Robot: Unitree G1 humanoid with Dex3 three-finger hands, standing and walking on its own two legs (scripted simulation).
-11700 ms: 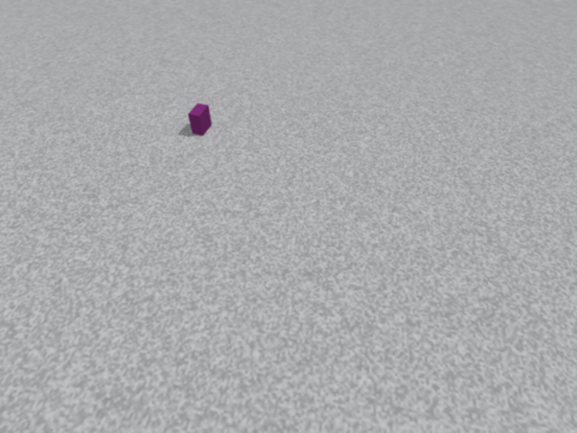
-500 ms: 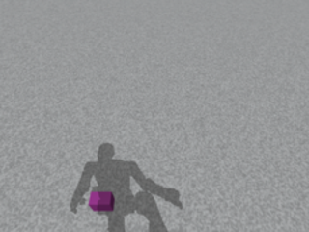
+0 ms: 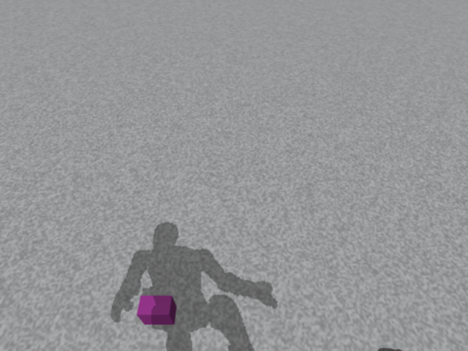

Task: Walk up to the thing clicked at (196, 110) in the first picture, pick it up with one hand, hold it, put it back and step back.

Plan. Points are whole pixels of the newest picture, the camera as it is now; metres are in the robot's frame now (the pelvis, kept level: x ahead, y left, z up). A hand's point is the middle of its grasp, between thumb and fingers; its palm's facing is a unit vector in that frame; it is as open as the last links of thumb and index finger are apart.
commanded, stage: walk up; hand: left
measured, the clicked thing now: (157, 310) +0.40 +0.29 -0.72
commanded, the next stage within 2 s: none
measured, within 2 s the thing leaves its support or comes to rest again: neither
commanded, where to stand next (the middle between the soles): +0.02 +0.00 m, yaw +0 degrees
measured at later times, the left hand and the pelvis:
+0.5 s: hand out of the picture +0.06 +0.27 -0.17, palm faces -0.02 -0.92 -0.40, open 7.4 cm; pelvis -0.03 -0.01 -0.02, yaw -1 degrees
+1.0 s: hand out of the picture -0.05 +0.29 -0.16, palm faces +0.09 -0.92 -0.38, open 7.4 cm; pelvis -0.05 +0.01 -0.02, yaw +4 degrees
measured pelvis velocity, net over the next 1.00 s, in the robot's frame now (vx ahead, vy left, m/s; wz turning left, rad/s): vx -0.05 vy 0.01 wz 0.07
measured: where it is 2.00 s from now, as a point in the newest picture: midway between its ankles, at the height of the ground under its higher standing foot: outside the picture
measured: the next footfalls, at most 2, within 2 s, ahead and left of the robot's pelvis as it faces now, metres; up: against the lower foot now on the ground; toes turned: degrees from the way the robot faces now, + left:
left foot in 0.96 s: +0.00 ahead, +0.14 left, +0.00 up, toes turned +5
right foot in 1.34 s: +0.09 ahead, -0.13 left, +0.00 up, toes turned +2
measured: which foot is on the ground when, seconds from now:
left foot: down 0.00-0.56, up 0.58-0.94, down 0.96-1.00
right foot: down 0.00-0.98, up 1.00-1.00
